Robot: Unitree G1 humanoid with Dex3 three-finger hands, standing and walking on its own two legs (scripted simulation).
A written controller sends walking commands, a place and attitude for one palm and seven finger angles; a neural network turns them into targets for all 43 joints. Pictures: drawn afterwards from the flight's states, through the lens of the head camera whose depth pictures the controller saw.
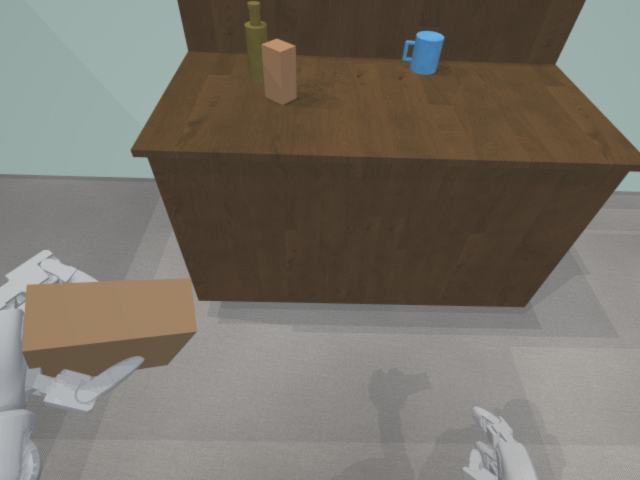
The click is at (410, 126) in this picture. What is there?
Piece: table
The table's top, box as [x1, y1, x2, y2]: [131, 51, 639, 171]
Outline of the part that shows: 131,148 133,156 639,171 639,152 555,64 439,60 436,71 433,74 422,75 411,71 409,69 410,62 403,61 401,59 296,55 297,97 281,105 264,96 263,83 257,84 249,80 246,53 188,51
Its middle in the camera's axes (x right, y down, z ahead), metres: +0.17 -0.38 +1.07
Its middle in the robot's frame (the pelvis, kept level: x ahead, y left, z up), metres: +1.06 -0.11 -0.05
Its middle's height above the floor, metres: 0.73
